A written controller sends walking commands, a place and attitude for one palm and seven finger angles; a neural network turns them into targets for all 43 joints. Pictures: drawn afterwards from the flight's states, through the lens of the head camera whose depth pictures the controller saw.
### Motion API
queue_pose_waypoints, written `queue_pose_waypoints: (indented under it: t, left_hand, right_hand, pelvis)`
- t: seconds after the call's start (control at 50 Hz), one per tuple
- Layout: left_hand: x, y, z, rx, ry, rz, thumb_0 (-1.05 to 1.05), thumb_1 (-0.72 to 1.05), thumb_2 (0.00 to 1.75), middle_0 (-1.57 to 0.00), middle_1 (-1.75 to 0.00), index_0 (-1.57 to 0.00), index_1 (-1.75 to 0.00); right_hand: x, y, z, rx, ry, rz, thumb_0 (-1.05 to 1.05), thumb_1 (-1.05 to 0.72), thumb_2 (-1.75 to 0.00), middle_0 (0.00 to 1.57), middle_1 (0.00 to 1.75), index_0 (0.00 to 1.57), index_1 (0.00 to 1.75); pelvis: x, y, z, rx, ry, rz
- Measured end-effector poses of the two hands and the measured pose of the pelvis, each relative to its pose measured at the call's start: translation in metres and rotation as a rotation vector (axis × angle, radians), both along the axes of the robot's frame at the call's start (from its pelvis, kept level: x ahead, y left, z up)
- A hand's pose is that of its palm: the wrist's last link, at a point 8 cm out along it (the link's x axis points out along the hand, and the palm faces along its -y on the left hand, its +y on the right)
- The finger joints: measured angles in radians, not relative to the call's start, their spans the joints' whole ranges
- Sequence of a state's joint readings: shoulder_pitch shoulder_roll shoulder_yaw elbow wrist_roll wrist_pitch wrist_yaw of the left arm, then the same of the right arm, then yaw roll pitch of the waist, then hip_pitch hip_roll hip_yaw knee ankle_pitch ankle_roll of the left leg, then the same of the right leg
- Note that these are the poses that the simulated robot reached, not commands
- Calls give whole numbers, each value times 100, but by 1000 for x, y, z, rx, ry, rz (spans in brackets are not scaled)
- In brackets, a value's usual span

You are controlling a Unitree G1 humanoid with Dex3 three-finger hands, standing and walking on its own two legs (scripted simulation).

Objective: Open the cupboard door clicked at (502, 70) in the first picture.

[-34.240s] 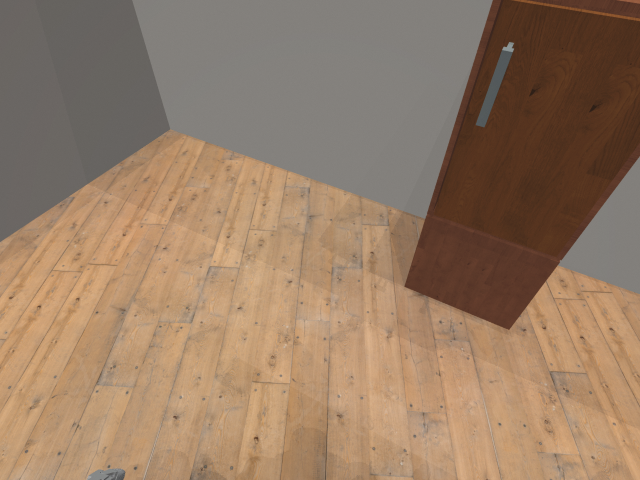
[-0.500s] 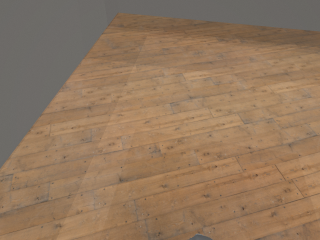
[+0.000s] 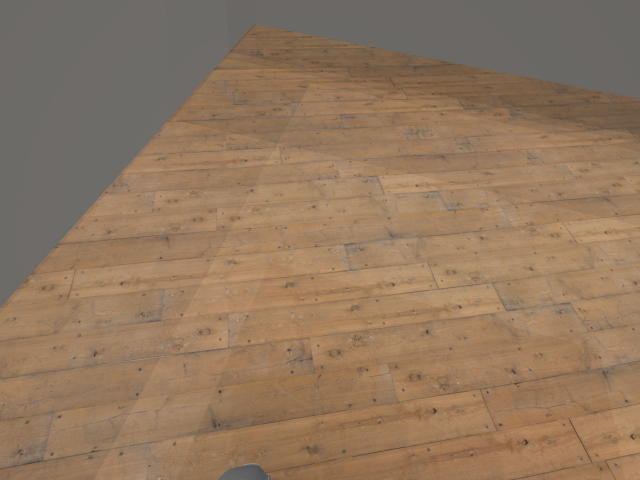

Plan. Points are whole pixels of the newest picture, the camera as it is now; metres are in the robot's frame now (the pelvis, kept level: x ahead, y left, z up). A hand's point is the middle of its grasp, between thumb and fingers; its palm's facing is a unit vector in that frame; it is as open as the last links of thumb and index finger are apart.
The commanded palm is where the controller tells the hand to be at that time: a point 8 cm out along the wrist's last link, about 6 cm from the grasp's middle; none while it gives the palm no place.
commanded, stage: turn to face it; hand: left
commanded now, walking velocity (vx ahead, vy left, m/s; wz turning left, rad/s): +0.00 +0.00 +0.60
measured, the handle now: out of the picture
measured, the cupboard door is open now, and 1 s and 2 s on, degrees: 48 48 48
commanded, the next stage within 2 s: none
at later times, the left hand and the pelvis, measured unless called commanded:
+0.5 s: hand out of the picture +0.12 +0.15 -0.14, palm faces +0.32 -0.91 -0.25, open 7.4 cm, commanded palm none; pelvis +0.09 -0.06 +0.02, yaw +20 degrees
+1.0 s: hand out of the picture +0.08 +0.13 -0.14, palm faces +0.61 -0.73 -0.32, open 7.4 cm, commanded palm none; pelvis +0.14 -0.09 +0.01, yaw +38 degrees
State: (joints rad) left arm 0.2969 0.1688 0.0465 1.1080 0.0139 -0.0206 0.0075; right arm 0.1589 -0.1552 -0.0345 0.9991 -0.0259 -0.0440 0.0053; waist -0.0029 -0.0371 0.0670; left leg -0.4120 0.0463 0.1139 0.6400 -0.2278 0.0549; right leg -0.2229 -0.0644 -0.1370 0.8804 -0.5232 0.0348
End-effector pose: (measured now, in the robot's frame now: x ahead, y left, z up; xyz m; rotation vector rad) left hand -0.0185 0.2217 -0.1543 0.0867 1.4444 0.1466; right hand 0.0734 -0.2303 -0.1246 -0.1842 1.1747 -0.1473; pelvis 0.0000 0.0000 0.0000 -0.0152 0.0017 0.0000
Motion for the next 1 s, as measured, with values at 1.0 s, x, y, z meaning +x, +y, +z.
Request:
queue_pose_waypoints:
  t: [1.0]
  left_hand:
    - [66,-62,54,264,-194,574,1,91,90,-20,-30,-20,-30]
  right_hand:
    - [296,-9,-13,16,60,639,0,-91,-90,20,30,20,30]
  pelvis:
    - [143,-90,7,50,21,671]
